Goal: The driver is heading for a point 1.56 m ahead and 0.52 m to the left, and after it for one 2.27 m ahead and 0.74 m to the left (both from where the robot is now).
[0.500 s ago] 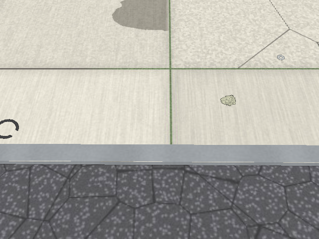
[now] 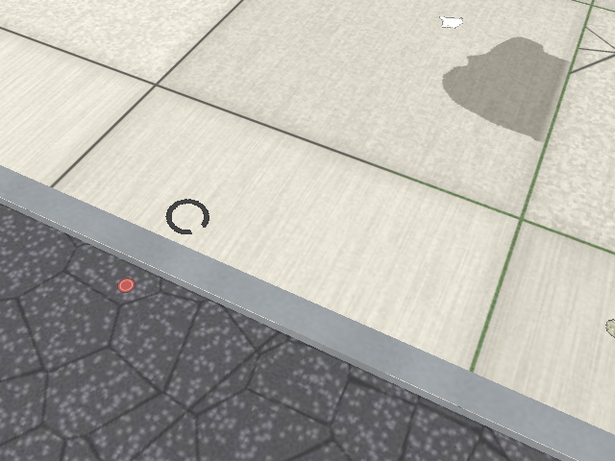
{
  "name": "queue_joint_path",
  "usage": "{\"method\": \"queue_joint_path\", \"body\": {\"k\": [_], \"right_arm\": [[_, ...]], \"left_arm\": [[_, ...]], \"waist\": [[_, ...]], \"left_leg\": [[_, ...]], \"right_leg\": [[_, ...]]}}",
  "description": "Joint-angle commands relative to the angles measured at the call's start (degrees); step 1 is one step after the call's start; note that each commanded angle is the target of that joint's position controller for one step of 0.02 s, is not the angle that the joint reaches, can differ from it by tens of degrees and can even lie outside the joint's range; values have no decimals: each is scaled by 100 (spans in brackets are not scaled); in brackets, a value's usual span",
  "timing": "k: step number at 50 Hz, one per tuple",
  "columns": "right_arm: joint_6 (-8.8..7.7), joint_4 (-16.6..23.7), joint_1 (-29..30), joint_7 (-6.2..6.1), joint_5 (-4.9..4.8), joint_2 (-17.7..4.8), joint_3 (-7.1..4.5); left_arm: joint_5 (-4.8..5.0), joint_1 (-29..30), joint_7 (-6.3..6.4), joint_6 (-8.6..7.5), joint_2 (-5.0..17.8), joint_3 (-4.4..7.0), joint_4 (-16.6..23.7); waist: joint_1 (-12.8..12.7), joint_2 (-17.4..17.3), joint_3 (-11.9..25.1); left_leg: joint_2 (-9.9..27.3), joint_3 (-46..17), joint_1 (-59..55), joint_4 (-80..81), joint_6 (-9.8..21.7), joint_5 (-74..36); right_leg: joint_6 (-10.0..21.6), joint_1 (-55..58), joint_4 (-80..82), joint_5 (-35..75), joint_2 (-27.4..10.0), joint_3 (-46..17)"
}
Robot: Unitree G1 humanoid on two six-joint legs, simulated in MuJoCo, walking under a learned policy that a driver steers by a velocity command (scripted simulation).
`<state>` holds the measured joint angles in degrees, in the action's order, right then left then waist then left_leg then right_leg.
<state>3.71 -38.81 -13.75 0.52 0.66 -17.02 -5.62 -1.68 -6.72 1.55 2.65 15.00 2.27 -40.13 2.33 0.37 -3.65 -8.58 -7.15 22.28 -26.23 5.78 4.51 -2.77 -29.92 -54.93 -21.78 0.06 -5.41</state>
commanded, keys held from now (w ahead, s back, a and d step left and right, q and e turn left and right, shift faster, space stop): q+shift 0.48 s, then w+q+shift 0.06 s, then w+e+shift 0.46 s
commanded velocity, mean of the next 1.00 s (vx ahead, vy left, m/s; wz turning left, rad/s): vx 0.32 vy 0.00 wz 0.47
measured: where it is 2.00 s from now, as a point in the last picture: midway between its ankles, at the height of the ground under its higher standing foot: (197, 231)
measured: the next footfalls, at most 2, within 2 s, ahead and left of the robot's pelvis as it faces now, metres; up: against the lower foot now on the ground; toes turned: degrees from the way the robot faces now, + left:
right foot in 0.22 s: +0.10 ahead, -0.13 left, +0.00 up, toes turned +22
left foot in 0.68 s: -0.03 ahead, +0.07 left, +0.00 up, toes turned +38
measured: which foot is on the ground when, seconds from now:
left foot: down 0.00-0.24, up 0.26-0.66, down 0.68-1.00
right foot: up 0.00-0.20, down 0.22-0.68, up 0.70-1.00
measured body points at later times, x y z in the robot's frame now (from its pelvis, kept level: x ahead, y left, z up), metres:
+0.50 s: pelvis +0.02 -0.05 +0.01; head +0.06 -0.06 +0.46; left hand +0.03 +0.26 -0.07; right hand +0.27 -0.25 -0.11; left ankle -0.06 +0.06 -0.66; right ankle +0.07 -0.14 -0.73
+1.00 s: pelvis +0.14 +0.08 -0.02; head +0.16 +0.09 +0.43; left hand +0.15 +0.38 -0.13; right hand +0.26 -0.16 -0.14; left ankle -0.07 +0.05 -0.73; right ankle +0.35 +0.06 -0.67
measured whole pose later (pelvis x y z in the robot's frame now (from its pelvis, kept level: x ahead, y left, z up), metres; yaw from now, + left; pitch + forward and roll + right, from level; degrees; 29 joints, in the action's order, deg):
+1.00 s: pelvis +0.14 +0.08 -0.02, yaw +25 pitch +2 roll +1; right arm -5.2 -48.9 -25.5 -0.3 1.9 -14.7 -1.2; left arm -1.0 -11.2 -5.2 0.7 16.9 3.3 -43.3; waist 1.2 1.7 -0.6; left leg -3.0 12.3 -13.5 -7.8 0.9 23.1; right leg 4.6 -47.4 -57.0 -2.9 -2.7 3.7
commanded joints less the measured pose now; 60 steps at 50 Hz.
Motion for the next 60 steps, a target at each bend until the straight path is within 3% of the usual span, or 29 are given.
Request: {"method": "queue_joint_path", "body": {"k": [1,7,10,11,12,13,14,16,19,24,27,29,31,33,34,35,36,37,40,48,50,52,54,55,56,57,58,59,60], "right_arm": [[-26,369,-133,1,33,-967,-286],[-17,398,69,66,73,-1042,-325],[-39,451,430,97,3,-970,-298],[-77,449,358,79,-58,-798,-246],[-106,514,88,38,-153,-480,-177],[-139,441,103,0,58,-870,-283],[-136,360,237,22,170,-1191,-356],[-31,201,-204,167,169,-922,-284],[69,238,-78,312,20,-822,-178],[107,526,594,382,-10,-593,-33],[128,754,1033,539,13,-711,-19],[83,808,1215,599,37,-618,34],[-66,594,864,531,44,-374,145],[-284,32,-275,366,120,-192,238],[-374,-401,-1311,269,194,-501,140],[-460,-444,-2031,171,316,-935,109],[-501,-140,-1555,-3,241,-1516,-27],[-521,-187,-1294,-85,227,-1146,52],[-693,-44,-332,-121,137,-581,264],[-1019,-613,-791,-89,123,-354,315],[-1031,-750,-847,-134,104,-384,332],[-1016,-824,-935,-219,109,-631,296],[-860,-791,-736,-341,198,-1045,173],[-762,-686,-453,-357,250,-1249,98],[-710,-563,-210,-292,218,-1314,68],[-772,-556,-124,-123,234,-570,256],[-941,91,-156,-21,128,9,438],[-1102,334,345,-21,197,-433,417],[-1188,380,379,-3,176,-528,428]], "left_arm": [[22,-23,32,-59,478,119,354],[126,-84,55,-189,611,131,334],[154,-675,162,-249,720,172,190],[126,-817,240,-273,994,246,177],[71,-687,277,-254,1611,365,364],[-54,49,227,-231,1670,356,519],[-45,153,194,-207,1117,234,560],[-7,492,143,-204,728,99,655],[-22,164,131,-210,741,93,710],[-26,-693,69,-234,1044,266,476],[-89,-894,-49,-278,1298,391,448],[-90,-991,-108,-334,1327,410,372],[-70,-927,-200,-355,1206,379,240],[60,-631,-246,-300,1032,341,118],[77,-476,-269,-325,671,231,161],[47,-327,-336,-356,-84,0,362],[108,75,-330,-375,252,94,623],[162,408,-370,-419,711,222,645],[78,-619,-515,-390,891,329,-26],[64,269,-696,-298,427,123,218],[58,506,-727,-293,309,25,351],[100,429,-692,-260,333,-12,395],[138,-644,-614,-229,630,79,162],[147,-1731,-553,-222,900,210,-137],[111,-2815,-465,-277,1258,396,-478],[147,-2583,-335,-267,1488,510,-580],[36,-1900,-319,-198,1920,568,-373],[111,-1943,-315,-223,1834,604,-242],[110,-1946,-262,-266,1611,560,-356]], "waist": [[38,-629,754],[27,-838,737],[-330,-950,679],[-383,-568,713],[-249,666,992],[-123,1061,512],[-84,531,449],[187,482,495],[-74,645,372],[-532,897,466],[-736,1208,563],[-760,1041,407],[-522,845,276],[196,291,122],[664,-448,394],[872,-1799,784],[939,-1572,52],[810,-853,-385],[2,-823,-127],[-117,-426,-767],[-155,-324,-746],[-308,-500,-321],[-981,-861,423],[-1516,-930,971],[-1998,-644,1381],[-1601,447,967],[-795,1492,1093],[-1074,476,1267],[-816,-15,759]], "left_leg": [[1381,-2328,-1054,1089,521,1572],[1160,-2880,-826,1046,327,1587],[794,-2931,-13,1080,-141,1960],[387,-2569,460,733,-494,2632],[-289,-1425,984,-857,-805,3091],[-470,-222,1524,-2466,-898,2619],[121,-113,1163,-3285,-929,2181],[155,27,910,-4294,-817,1663],[444,414,1293,-4379,-900,1495],[851,755,1344,-3146,-1046,1900],[1029,1005,1019,-2517,-820,1941],[897,997,516,-1919,-640,2289],[675,1139,-467,-1026,-338,2454],[473,1416,-2268,581,-64,1262],[822,929,-3927,771,17,1474],[2653,-1309,-4684,1255,21,3420],[3424,-2459,-3767,1747,523,3644],[3128,-1768,-3452,1737,405,3519],[2309,-62,-2874,1842,-131,1673],[2035,1698,-2387,2379,-262,-719],[1970,2100,-2452,2230,-393,-2324],[2039,2313,-2687,1557,-497,-5648],[2282,2279,-3050,-67,-523,-7604],[2409,2154,-2738,-1436,-420,-7762],[2244,2037,-1834,-3284,-286,-6496],[1238,1939,-121,-5405,-282,-564],[345,1100,2376,-7137,-538,2237],[667,122,2831,-6998,-451,1714],[952,52,2769,-6440,-444,1383]], "right_leg": [[23,-265,414,90,179,-61],[280,602,1493,32,515,-143],[461,2063,3035,355,596,-81],[581,2722,3871,285,48,-449],[1040,3076,4467,-863,-1553,-2053],[1502,2225,4789,-539,-2273,-2757],[1574,1758,4515,344,-2048,-1980],[1270,1608,4080,1518,-1312,-682],[1273,2101,3856,2187,-1154,55],[1393,3122,3514,3433,-1605,398],[1211,2943,4278,-416,-1862,252],[1154,2484,4509,-1235,-1873,105],[1139,1848,4525,-1049,-1728,288],[1079,728,3757,-945,-1288,791],[905,-481,2609,-887,-841,1179],[770,-1626,127,-1826,-381,1280],[753,-2852,-511,-929,141,402],[790,-2959,-823,-130,-154,-234],[535,-2112,-1083,976,-279,64],[721,-2210,-335,2026,-386,871],[959,-1669,362,1972,-272,1361],[1232,-619,799,1794,175,1872],[1462,492,873,1134,523,1875],[1622,1610,802,533,661,1693],[1820,3105,1461,222,720,1194],[2042,3814,1857,-252,133,114],[2990,4700,2960,-976,-1049,-3292],[2981,4679,3887,-1234,-1326,-4184],[2745,4023,4231,-1191,-1343,-3949]]}}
